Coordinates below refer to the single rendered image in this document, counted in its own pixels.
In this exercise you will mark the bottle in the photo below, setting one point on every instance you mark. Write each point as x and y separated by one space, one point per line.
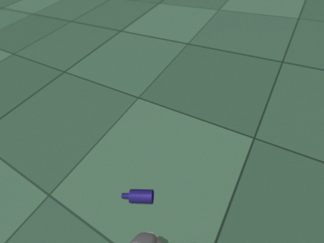
144 196

